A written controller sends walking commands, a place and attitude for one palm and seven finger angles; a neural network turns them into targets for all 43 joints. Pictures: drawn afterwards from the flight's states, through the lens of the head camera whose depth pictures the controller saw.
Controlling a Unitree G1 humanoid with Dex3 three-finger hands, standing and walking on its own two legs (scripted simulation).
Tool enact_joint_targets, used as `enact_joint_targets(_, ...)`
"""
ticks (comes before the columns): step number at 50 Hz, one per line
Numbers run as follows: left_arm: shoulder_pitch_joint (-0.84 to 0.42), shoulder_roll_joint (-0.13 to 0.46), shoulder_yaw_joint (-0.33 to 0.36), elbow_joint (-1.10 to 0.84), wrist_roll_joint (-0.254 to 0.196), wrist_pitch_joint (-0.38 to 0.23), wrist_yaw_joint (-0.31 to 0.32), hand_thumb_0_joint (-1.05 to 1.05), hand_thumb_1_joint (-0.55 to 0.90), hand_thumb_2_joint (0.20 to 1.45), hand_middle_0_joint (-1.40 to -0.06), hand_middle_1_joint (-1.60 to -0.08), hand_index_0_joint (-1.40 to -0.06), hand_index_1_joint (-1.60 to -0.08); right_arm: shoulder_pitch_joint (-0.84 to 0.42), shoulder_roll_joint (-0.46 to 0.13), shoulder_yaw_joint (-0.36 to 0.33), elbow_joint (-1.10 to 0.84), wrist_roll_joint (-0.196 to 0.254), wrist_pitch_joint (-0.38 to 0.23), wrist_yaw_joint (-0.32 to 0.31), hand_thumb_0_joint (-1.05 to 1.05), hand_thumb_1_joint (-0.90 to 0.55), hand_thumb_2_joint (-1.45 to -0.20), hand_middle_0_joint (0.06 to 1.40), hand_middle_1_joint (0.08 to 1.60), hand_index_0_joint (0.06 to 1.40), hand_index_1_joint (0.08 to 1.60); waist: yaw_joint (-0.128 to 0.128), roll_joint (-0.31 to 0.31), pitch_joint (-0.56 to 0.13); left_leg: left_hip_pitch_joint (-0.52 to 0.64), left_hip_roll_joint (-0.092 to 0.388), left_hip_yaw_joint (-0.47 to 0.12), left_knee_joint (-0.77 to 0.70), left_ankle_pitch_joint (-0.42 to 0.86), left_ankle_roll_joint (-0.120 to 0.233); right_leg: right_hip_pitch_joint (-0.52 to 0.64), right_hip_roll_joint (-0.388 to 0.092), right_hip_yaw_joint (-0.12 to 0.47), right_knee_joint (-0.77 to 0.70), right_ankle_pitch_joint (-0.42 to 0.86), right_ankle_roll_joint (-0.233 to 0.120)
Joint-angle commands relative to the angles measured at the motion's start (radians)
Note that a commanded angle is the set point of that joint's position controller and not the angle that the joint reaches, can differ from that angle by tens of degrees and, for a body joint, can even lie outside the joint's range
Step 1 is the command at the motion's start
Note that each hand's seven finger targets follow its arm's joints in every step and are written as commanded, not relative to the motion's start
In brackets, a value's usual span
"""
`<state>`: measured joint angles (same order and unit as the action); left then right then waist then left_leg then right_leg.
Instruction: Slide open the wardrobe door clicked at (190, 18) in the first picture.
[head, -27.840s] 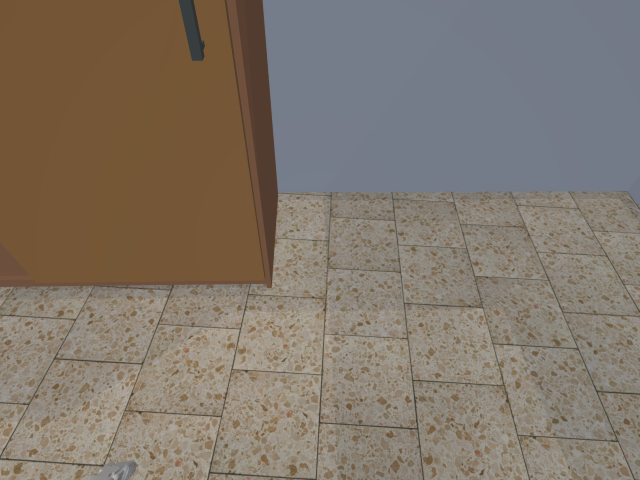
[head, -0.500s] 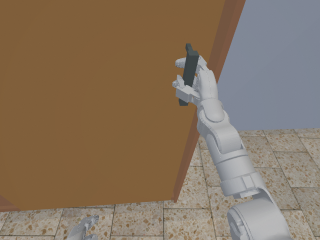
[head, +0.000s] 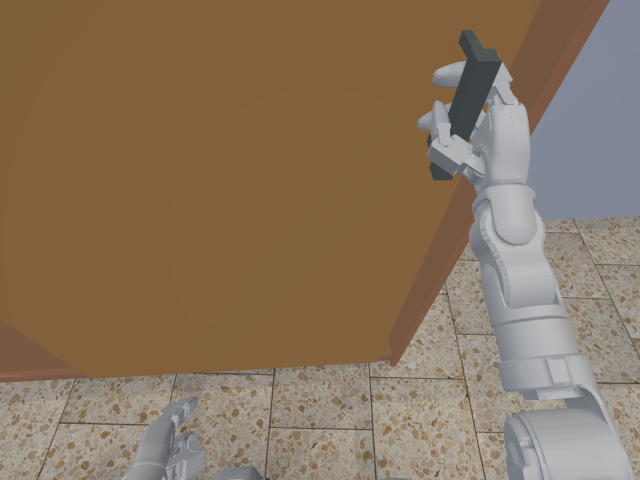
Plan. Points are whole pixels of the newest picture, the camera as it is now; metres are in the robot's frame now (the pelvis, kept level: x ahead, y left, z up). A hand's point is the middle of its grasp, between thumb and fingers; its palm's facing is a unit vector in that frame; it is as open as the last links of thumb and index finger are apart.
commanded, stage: step sideways, sliding the door along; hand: right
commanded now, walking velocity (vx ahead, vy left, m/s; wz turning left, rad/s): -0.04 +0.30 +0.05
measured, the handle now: (454, 110) +0.45 -0.14 +0.22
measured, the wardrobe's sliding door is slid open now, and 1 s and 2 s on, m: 0.05 0.33 0.68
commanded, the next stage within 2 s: none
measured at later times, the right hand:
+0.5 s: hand (358, 142) +0.41 -0.03 +0.21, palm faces +0.16 +0.99 -0.04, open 5.9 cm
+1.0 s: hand (152, 149) +0.39 +0.17 +0.21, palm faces +0.04 +1.00 +0.01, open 6.1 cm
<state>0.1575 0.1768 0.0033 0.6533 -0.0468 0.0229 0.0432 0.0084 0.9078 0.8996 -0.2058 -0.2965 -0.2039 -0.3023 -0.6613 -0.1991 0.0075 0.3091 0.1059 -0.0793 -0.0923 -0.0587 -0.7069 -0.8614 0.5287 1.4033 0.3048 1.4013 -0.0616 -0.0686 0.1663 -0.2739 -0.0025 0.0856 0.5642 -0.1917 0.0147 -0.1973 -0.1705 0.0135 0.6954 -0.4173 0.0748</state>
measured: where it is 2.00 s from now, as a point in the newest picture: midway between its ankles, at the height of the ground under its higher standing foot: outside the picture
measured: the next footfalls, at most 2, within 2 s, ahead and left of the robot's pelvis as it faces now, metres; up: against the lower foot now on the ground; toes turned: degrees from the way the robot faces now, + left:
right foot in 0.18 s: +0.05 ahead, -0.07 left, +0.00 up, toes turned -10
left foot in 0.60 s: +0.12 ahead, +0.35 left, +0.00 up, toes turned +1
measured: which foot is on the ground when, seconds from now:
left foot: down 0.00-0.18, up 0.20-0.58, down 0.60-0.84, up 0.86-1.00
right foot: down 0.00-0.00, up 0.02-0.16, down 0.18-0.60, up 0.62-0.82, down 0.84-1.00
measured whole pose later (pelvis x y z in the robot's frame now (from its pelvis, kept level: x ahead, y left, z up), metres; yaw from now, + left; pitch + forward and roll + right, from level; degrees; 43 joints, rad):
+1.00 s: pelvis +0.03 +0.29 +0.01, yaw -3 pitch -4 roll +4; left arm 0.06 0.20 0.05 0.55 -0.04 0.01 -0.04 0.01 0.91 0.90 -0.20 -0.30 -0.20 -0.30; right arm -0.46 -0.13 0.10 -0.12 0.04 -0.07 -0.14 -0.01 -0.76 -0.78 0.45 1.40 0.26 1.30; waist -0.07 0.01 0.27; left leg -0.56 0.00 0.01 1.46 -0.46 -0.02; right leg -0.27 -0.19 -0.13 0.58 -0.24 0.02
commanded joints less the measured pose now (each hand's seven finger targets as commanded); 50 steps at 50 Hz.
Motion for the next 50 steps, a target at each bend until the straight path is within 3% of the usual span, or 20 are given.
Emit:
enact_joint_targets(1,-0.158,0.083,0.048,-0.167,-0.015,-0.074,0.01,0.0,0.9,0.9,-0.2,-0.3,-0.2,-0.3,-0.54,0.058,0.139,-0.338,-0.048,-0.087,0.036,0.0,-0.9,-0.9,0.45,1.4,0.45,1.4,0.059,0.312,-0.42,0.354,0.32,-0.335,-0.177,0.562,0.189,-0.274,0.16,-0.016,0.405,-0.2,-0.063)
enact_joint_targets(2,-0.154,0.094,0.065,-0.155,-0.021,-0.078,0.008,0.0,0.9,0.9,-0.2,-0.3,-0.2,-0.3,-0.558,0.056,0.141,-0.368,-0.042,-0.086,0.035,0.0,-0.9,-0.9,0.45,1.4,0.45,1.4,0.056,0.335,-0.391,0.322,0.33,-0.386,-0.174,0.479,0.215,-0.271,0.125,0.02,0.467,-0.189,-0.064)
enact_joint_targets(5,-0.161,0.076,0.046,-0.136,-0.001,-0.077,0.0,0.0,0.9,0.9,-0.2,-0.3,-0.2,-0.3,-0.598,0.2,0.254,-0.459,-0.045,-0.107,0.033,0.0,-0.9,-0.9,0.45,1.4,0.45,1.4,0.11,0.203,-0.381,0.207,0.231,-0.173,-0.068,0.525,0.171,-0.131,0.112,-0.04,0.147,-0.065,-0.075)
enact_joint_targets(7,-0.145,0.089,0.057,-0.131,-0.003,-0.07,-0.004,0.0,0.9,0.9,-0.2,-0.3,-0.2,-0.3,-0.596,0.183,0.246,-0.448,-0.043,-0.131,0.029,0.0,-0.9,-0.9,0.45,1.4,0.45,1.4,0.141,0.157,-0.444,0.125,0.168,-0.059,0.086,0.36,0.113,0.09,0.108,-0.099,-0.201,0.263,-0.071)
enact_joint_targets(8,-0.148,0.135,0.081,-0.146,0.002,-0.068,0.0,0.0,0.9,0.9,-0.2,-0.3,-0.2,-0.3,-0.606,0.172,0.249,-0.481,-0.032,-0.144,0.034,0.0,-0.9,-0.9,0.45,1.4,0.45,1.4,0.151,0.005,-0.452,-0.084,0.105,-0.02,0.268,0.18,0.064,0.296,-0.017,0.028,-0.311,0.4,-0.107)
enact_joint_targets(9,-0.136,0.177,0.103,-0.17,0.004,-0.066,-0.016,0.0,0.9,0.9,-0.2,-0.3,-0.2,-0.3,-0.605,0.204,0.276,-0.486,-0.014,-0.138,0.048,0.0,-0.9,-0.9,0.45,1.4,0.45,1.4,0.132,-0.193,-0.495,-0.328,0.03,-0.057,0.484,-0.29,0.028,0.434,-0.295,0.414,-0.314,0.602,-0.223)
enact_joint_targets(10,-0.142,0.172,0.099,-0.177,-0.008,-0.074,-0.038,0.0,0.9,0.9,-0.2,-0.3,-0.2,-0.3,-0.619,0.185,0.265,-0.48,-0.015,-0.134,0.051,0.0,-0.9,-0.9,0.45,1.4,0.45,1.4,0.117,-0.12,-0.533,-0.365,0.036,-0.175,0.667,-0.317,0.031,0.437,-0.403,0.511,-0.281,0.619,-0.315)
enact_joint_targets(11,-0.174,0.172,0.102,-0.179,-0.006,-0.079,-0.045,0.0,0.9,0.9,-0.2,-0.3,-0.2,-0.3,-0.661,0.155,0.237,-0.502,-0.015,-0.136,0.052,0.0,-0.9,-0.9,0.45,1.4,0.45,1.4,0.107,-0.03,-0.485,-0.414,0.066,-0.22,0.718,-0.285,0.026,0.418,-0.425,0.464,-0.264,0.66,-0.345)
enact_joint_targets(18,-0.15,0.162,0.103,-0.187,-0.002,-0.067,-0.057,0.0,0.9,0.9,-0.2,-0.3,-0.2,-0.3,-0.587,0.172,0.254,-0.563,-0.04,-0.112,0.069,0.0,-0.9,-0.9,0.45,1.4,0.45,1.4,0.117,-0.116,-0.501,-0.417,0.066,-0.075,0.637,-0.22,-0.024,0.47,-0.254,0.091,-0.215,0.799,-0.242)
enact_joint_targets(26,-0.173,0.126,0.069,-0.235,-0.011,-0.056,-0.062,0.0,0.9,0.9,-0.2,-0.3,-0.2,-0.3,-0.446,0.104,0.188,-0.564,-0.021,-0.108,0.051,0.0,-0.9,-0.9,0.45,1.4,0.45,1.4,0.114,-0.31,-0.464,-0.052,-0.001,0.045,0.166,-0.166,-0.032,0.348,-0.217,-0.055,-0.101,0.88,-0.158)
enact_joint_targets(29,-0.177,0.097,0.05,-0.232,-0.033,-0.058,-0.059,0.0,0.9,0.9,-0.2,-0.3,-0.2,-0.3,-0.37,0.053,0.145,-0.571,-0.043,-0.106,0.043,0.0,-0.9,-0.9,0.45,1.4,0.45,1.4,0.086,-0.12,-0.442,0.205,-0.006,0.039,-0.177,0.223,-0.036,0.199,-0.092,-0.069,0.118,0.641,-0.126)
enact_joint_targets(31,-0.208,0.037,0.036,-0.239,-0.031,-0.06,-0.047,0.0,0.9,0.9,-0.2,-0.3,-0.2,-0.3,-0.326,-0.057,0.088,-0.575,-0.073,-0.099,0.029,0.0,-0.9,-0.9,0.45,1.4,0.45,1.4,0.077,0.394,-0.422,0.459,0.279,-0.291,-0.12,0.943,0.098,-0.273,0.104,-0.088,0.47,-0.214,-0.088)
enact_joint_targets(32,-0.208,0.055,0.052,-0.228,-0.023,-0.064,-0.026,0.0,0.9,0.9,-0.2,-0.3,-0.2,-0.3,-0.269,-0.084,0.055,-0.591,-0.066,-0.086,0.022,0.0,-0.9,-0.9,0.45,1.4,0.45,1.4,0.057,0.495,-0.428,0.38,0.322,-0.363,-0.104,1.052,0.134,-0.29,0.128,-0.007,0.605,-0.298,-0.041)
enact_joint_targets(34,-0.238,0.051,0.048,-0.205,-0.012,-0.077,-0.015,0.0,0.9,0.9,-0.2,-0.3,-0.2,-0.3,-0.277,0.017,0.123,-0.718,-0.04,-0.091,0.012,0.0,-0.9,-0.9,0.45,1.4,0.45,1.4,0.063,0.455,-0.36,0.358,0.305,-0.321,-0.075,0.846,0.168,-0.327,0.096,0.03,0.6,-0.237,-0.045)
enact_joint_targets(37,-0.222,0.063,0.045,-0.198,-0.005,-0.071,-0.029,0.0,0.9,0.9,-0.2,-0.3,-0.2,-0.3,-0.183,0.082,0.165,-0.767,-0.042,-0.13,-0.004,0.0,-0.9,-0.9,0.45,1.4,0.45,1.4,0.083,0.331,-0.406,0.411,0.236,-0.166,0.002,0.9,0.15,-0.214,0.113,-0.075,0.124,-0.137,-0.042)
enact_joint_targets(39,-0.217,0.077,0.061,-0.209,-0.011,-0.058,-0.026,0.0,0.9,0.9,-0.2,-0.3,-0.2,-0.3,-0.182,0.083,0.18,-0.807,-0.05,-0.152,-0.004,0.0,-0.9,-0.9,0.45,1.4,0.45,1.4,0.093,0.267,-0.461,0.386,0.2,-0.126,0.11,0.823,0.113,-0.018,0.108,-0.131,-0.245,0.213,-0.043)
enact_joint_targets(40,-0.211,0.095,0.08,-0.223,-0.01,-0.053,-0.024,0.0,0.9,0.9,-0.2,-0.3,-0.2,-0.3,-0.191,0.096,0.207,-0.831,-0.045,-0.163,0.002,0.0,-0.9,-0.9,0.45,1.4,0.45,1.4,0.106,0.223,-0.493,0.238,0.168,-0.111,0.178,0.647,0.075,0.193,0.052,-0.109,-0.332,0.453,-0.062)
enact_joint_targets(42,-0.179,0.164,0.121,-0.255,-0.012,-0.065,-0.052,0.0,0.9,0.9,-0.2,-0.3,-0.2,-0.3,-0.181,0.174,0.272,-0.836,-0.025,-0.166,0.026,0.0,-0.9,-0.9,0.45,1.4,0.45,1.4,0.081,-0.097,-0.571,-0.207,0.055,-0.096,0.523,-0.348,-0.009,0.521,-0.408,0.301,-0.254,1.243,-0.298)
enact_joint_targets(44,-0.192,0.166,0.101,-0.264,-0.004,-0.073,-0.083,0.0,0.9,0.9,-0.2,-0.3,-0.2,-0.3,-0.215,0.178,0.265,-0.798,-0.043,-0.159,0.035,0.0,-0.9,-0.9,0.45,1.4,0.45,1.4,0.101,-0.027,-0.546,-0.29,0.039,-0.205,0.852,-0.363,-0.017,0.404,-0.457,0.287,-0.258,0.987,-0.351)
enact_joint_targets(50,-0.172,0.144,0.079,-0.256,0.003,-0.043,-0.09,0.0,0.9,0.9,-0.2,-0.3,-0.2,-0.3,-0.268,0.212,0.313,-0.753,-0.069,-0.085,0.033,0.0,-0.9,-0.9,0.45,1.4,0.45,1.4,0.08,-0.139,-0.431,-0.432,0.078,-0.099,0.941,-0.231,-0.057,0.329,-0.299,-0.027,-0.252,0.764,-0.234)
